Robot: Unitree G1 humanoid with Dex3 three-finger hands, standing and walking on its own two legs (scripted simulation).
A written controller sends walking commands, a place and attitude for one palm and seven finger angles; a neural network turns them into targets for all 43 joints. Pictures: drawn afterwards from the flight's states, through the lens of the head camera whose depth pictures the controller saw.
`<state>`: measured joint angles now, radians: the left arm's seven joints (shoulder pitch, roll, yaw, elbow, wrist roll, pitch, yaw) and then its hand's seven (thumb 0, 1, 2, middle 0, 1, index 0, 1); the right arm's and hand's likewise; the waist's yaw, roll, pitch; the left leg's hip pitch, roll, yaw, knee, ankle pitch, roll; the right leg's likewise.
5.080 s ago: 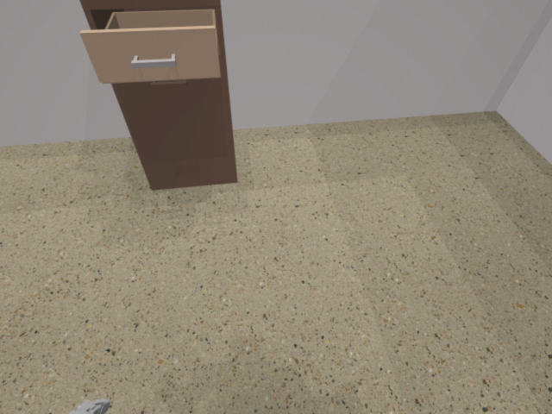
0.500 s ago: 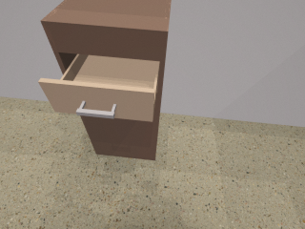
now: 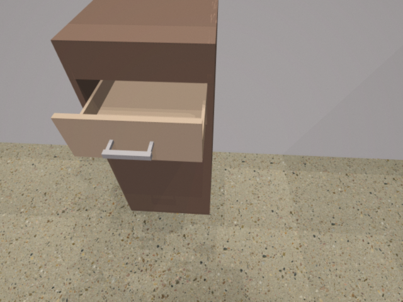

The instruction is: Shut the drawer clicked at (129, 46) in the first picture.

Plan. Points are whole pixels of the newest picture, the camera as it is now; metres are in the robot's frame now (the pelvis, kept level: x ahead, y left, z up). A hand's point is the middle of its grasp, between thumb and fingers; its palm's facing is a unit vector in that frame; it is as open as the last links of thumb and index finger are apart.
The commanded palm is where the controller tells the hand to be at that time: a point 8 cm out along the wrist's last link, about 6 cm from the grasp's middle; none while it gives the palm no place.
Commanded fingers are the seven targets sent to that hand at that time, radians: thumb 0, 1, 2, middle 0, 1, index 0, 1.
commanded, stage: look again from close up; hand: left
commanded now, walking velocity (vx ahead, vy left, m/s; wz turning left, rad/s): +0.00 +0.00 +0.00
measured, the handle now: (129, 149) +0.48 +0.23 -0.01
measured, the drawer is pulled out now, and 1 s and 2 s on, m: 0.17 0.17 0.17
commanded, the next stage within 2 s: shuffle to correct the standing spot in 0.36 s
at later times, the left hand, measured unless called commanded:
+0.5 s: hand out of the picture +0.02 +0.14 -0.17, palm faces +0.01 -0.98 -0.22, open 7.3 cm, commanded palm none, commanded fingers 0.00 0.90 0.90 -0.20 -0.30 -0.20 -0.30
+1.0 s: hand out of the picture +0.06 +0.17 -0.18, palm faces +0.12 -0.96 -0.24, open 7.4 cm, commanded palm none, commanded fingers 0.00 0.90 0.90 -0.20 -0.30 -0.20 -0.30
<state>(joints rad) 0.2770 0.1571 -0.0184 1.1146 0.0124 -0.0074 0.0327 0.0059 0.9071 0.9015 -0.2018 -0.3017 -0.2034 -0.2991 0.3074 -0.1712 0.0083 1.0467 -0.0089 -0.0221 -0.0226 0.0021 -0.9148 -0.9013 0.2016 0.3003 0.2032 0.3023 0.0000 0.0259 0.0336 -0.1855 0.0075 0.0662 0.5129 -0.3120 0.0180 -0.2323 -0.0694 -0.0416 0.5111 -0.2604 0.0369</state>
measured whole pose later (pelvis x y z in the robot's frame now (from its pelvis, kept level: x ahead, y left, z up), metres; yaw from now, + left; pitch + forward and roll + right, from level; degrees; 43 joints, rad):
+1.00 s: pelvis +0.06 -0.01 -0.01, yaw +2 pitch +0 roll +1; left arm 0.28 0.15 0.05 1.05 0.03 -0.04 0.03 0.00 0.91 0.90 -0.20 -0.30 -0.20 -0.30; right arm 0.30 -0.17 -0.01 1.06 -0.01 0.02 -0.01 0.00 -0.91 -0.90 0.20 0.30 0.20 0.30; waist 0.04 0.01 0.08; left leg -0.35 0.01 0.06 0.90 -0.57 0.00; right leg -0.19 -0.10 -0.08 0.62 -0.42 0.02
